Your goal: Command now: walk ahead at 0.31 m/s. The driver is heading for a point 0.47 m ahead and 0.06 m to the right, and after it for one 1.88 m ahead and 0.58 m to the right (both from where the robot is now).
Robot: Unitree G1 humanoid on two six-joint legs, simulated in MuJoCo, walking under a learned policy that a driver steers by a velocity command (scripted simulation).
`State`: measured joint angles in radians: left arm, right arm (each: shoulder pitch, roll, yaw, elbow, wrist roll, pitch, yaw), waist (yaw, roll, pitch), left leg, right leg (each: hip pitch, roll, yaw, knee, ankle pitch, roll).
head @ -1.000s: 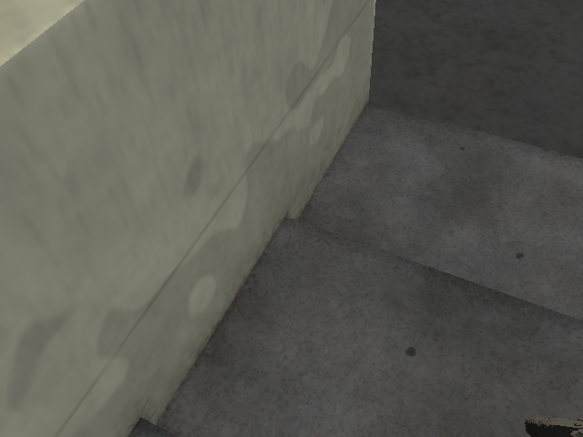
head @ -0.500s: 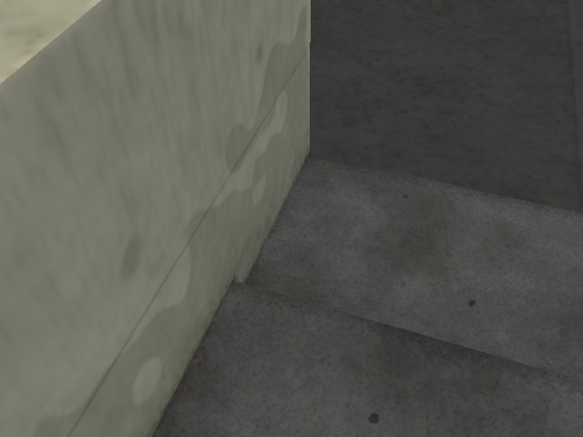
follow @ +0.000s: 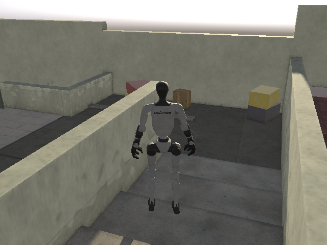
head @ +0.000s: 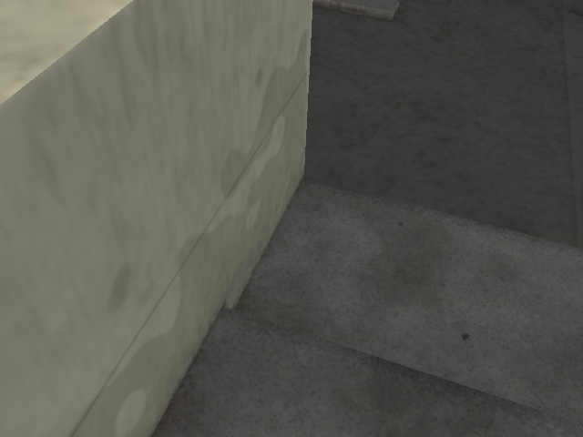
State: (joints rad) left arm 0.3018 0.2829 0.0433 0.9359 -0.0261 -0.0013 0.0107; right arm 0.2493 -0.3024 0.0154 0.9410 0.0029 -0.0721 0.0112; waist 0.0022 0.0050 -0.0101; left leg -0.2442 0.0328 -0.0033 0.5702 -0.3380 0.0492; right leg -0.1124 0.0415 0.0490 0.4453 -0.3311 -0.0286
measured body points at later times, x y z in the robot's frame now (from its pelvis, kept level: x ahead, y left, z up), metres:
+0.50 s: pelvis +0.23 -0.05 -0.06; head +0.27 -0.05 +0.38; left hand +0.50 +0.15 -0.14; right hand +0.11 -0.31 -0.19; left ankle -0.01 +0.12 -0.73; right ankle +0.39 -0.18 -0.79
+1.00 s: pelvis +0.43 -0.10 -0.11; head +0.47 -0.09 +0.34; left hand +0.57 +0.18 -0.24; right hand +0.57 -0.40 -0.19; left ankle +0.54 -0.01 -0.84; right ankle +0.37 -0.19 -0.83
